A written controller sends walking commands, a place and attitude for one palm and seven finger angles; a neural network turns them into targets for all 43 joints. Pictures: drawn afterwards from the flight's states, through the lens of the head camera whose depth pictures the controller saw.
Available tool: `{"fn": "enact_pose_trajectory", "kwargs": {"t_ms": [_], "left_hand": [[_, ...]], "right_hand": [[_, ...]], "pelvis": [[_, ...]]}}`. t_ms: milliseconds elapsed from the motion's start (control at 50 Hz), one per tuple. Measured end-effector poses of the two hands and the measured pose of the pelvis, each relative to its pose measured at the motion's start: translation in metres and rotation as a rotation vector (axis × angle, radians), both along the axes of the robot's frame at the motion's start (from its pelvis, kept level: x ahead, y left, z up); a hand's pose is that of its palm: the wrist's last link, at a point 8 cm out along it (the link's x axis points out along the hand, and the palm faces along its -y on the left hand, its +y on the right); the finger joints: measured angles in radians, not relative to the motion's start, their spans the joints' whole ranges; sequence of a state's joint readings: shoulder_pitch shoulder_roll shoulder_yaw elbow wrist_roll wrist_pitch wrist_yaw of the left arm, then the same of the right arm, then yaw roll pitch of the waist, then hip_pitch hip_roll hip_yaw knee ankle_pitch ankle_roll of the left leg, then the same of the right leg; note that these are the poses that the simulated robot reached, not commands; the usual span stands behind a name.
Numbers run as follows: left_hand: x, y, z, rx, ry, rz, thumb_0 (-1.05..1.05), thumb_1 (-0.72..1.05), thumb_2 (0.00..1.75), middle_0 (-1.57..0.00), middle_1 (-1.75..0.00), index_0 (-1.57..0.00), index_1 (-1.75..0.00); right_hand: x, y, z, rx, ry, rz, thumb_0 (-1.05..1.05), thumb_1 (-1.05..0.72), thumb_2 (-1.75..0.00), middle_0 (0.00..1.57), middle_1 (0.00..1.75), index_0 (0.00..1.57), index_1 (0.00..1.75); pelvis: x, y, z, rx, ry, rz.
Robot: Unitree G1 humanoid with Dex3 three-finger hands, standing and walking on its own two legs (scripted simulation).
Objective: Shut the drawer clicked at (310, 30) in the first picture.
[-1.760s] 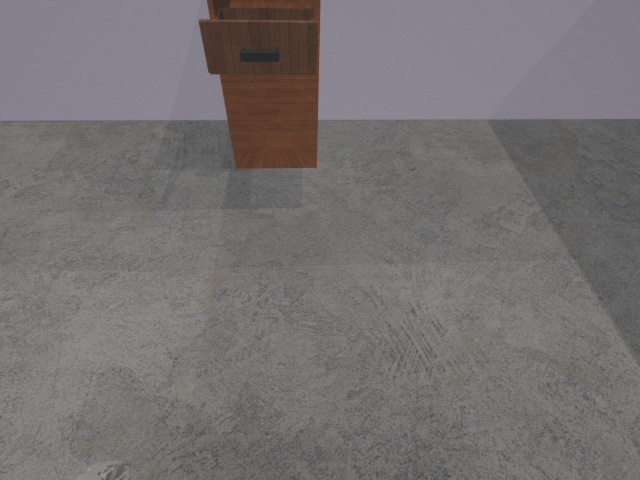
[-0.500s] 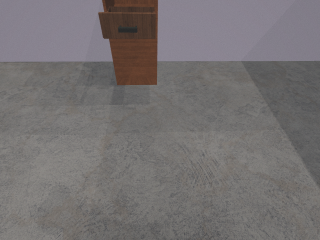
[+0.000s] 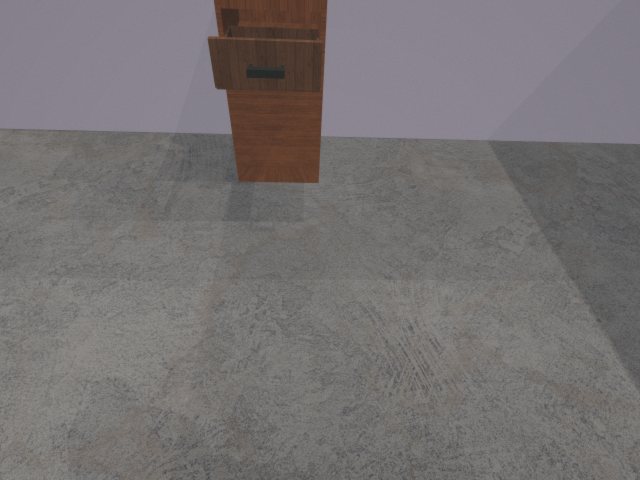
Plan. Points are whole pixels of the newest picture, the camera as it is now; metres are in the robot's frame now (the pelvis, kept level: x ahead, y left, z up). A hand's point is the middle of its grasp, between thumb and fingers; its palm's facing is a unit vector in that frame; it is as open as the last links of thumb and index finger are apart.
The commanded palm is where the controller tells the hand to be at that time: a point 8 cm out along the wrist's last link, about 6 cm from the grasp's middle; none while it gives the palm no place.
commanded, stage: walk to a spot facing it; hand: left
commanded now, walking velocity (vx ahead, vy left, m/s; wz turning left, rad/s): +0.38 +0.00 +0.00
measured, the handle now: (266, 69) +1.31 +0.25 -0.05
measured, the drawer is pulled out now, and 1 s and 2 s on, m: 0.30 0.30 0.30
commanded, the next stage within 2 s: turn to face it in 1.56 s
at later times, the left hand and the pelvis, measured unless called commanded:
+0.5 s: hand (238, 382) +0.32 +0.16 -0.18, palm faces -0.06 -0.98 -0.20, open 7.3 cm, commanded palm none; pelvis +0.18 -0.02 -0.02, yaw -1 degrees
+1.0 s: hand (216, 383) +0.32 +0.20 -0.19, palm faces +0.11 -0.98 -0.14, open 7.4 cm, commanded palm none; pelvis +0.39 +0.03 -0.01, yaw +1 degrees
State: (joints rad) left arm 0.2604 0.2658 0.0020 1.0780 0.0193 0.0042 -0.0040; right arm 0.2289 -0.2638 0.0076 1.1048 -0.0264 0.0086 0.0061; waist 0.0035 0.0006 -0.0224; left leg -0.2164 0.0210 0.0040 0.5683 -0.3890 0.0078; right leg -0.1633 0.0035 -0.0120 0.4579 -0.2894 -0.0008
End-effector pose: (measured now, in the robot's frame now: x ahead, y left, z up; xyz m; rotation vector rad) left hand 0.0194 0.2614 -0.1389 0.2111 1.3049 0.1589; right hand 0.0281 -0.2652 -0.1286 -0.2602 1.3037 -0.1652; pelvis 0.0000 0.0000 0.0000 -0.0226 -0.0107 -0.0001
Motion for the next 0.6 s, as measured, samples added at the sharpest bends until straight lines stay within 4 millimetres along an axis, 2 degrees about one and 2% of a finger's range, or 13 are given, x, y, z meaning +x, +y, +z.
{"fn": "enact_pose_trajectory", "kwargs": {"t_ms": [100, 140, 180, 240, 300, 360, 400, 460, 500, 540, 600], "left_hand": [[-0.019, -0.005, -0.020, -0.071, 0.123, 0.040, 0.01, 0.91, 0.90, -0.20, -0.30, -0.20, -0.30], [-0.014, -0.008, -0.020, -0.085, 0.172, 0.025, 0.01, 0.91, 0.90, -0.20, -0.30, -0.20, -0.30], [0.002, -0.010, -0.017, -0.098, 0.180, 0.013, 0.01, 0.91, 0.90, -0.20, -0.30, -0.20, -0.30], [0.042, -0.014, -0.014, -0.110, 0.141, -0.003, 0.01, 0.91, 0.90, -0.20, -0.30, -0.20, -0.30], [0.095, -0.019, -0.011, -0.105, 0.077, -0.026, 0.02, 0.92, 0.90, -0.20, -0.30, -0.20, -0.30], [0.156, -0.024, -0.010, -0.090, 0.006, -0.061, 0.02, 0.93, 0.90, -0.20, -0.30, -0.20, -0.30], [0.200, -0.032, -0.010, -0.080, -0.046, -0.090, 0.02, 0.93, 0.90, -0.19, -0.30, -0.20, -0.30], [0.261, -0.046, -0.012, -0.065, -0.144, -0.118, 0.02, 0.93, 0.90, -0.19, -0.30, -0.20, -0.30], [0.291, -0.053, -0.013, -0.051, -0.216, -0.110, 0.01, 0.92, 0.90, -0.19, -0.30, -0.20, -0.30], [0.303, -0.058, -0.010, -0.052, -0.242, -0.087, 0.01, 0.92, 0.90, -0.19, -0.30, -0.20, -0.30], [0.304, -0.063, -0.006, -0.052, -0.207, -0.053, 0.01, 0.92, 0.90, -0.19, -0.30, -0.20, -0.30]], "right_hand": [[-0.011, 0.035, -0.007, 0.028, 0.049, -0.055, 0.01, -0.91, -0.90, 0.20, 0.30, 0.20, 0.30], [-0.021, 0.049, -0.006, 0.040, 0.068, -0.099, 0.01, -0.91, -0.90, 0.20, 0.30, 0.20, 0.30], [-0.035, 0.063, -0.003, 0.056, 0.115, -0.139, 0.01, -0.91, -0.90, 0.20, 0.30, 0.20, 0.30], [-0.056, 0.081, 0.004, 0.084, 0.216, -0.190, 0.01, -0.91, -0.90, 0.20, 0.30, 0.20, 0.30], [-0.071, 0.095, 0.011, 0.111, 0.319, -0.236, 0.01, -0.91, -0.90, 0.20, 0.30, 0.20, 0.30], [-0.075, 0.102, 0.013, 0.138, 0.402, -0.276, 0.01, -0.91, -0.90, 0.20, 0.30, 0.20, 0.30], [-0.071, 0.102, 0.012, 0.153, 0.443, -0.300, 0.01, -0.91, -0.90, 0.20, 0.30, 0.20, 0.30], [-0.052, 0.091, 0.002, 0.168, 0.487, -0.314, 0.01, -0.91, -0.90, 0.20, 0.30, 0.20, 0.30], [-0.028, 0.078, -0.009, 0.172, 0.487, -0.304, 0.01, -0.91, -0.90, 0.20, 0.30, 0.20, 0.30], [0.011, 0.060, -0.018, 0.160, 0.434, -0.280, 0.01, -0.91, -0.90, 0.20, 0.30, 0.20, 0.30], [0.091, 0.033, -0.024, 0.127, 0.281, -0.219, 0.01, -0.91, -0.90, 0.20, 0.30, 0.20, 0.30]], "pelvis": [[0.028, 0.017, -0.007, 0.009, 0.002, -0.014], [0.040, 0.020, -0.005, 0.011, 0.004, -0.025], [0.052, 0.021, -0.002, 0.012, 0.005, -0.026], [0.071, 0.020, 0.003, 0.011, 0.008, -0.029], [0.091, 0.016, 0.004, 0.012, 0.011, -0.030], [0.115, 0.009, 0.000, 0.016, 0.010, -0.036], [0.133, 0.003, -0.004, 0.019, 0.008, -0.039], [0.165, -0.011, -0.016, 0.018, -0.002, -0.034], [0.184, -0.020, -0.024, 0.026, -0.009, -0.019], [0.199, -0.025, -0.023, 0.016, -0.020, -0.005], [0.221, -0.028, -0.014, 0.007, -0.022, 0.008]]}}
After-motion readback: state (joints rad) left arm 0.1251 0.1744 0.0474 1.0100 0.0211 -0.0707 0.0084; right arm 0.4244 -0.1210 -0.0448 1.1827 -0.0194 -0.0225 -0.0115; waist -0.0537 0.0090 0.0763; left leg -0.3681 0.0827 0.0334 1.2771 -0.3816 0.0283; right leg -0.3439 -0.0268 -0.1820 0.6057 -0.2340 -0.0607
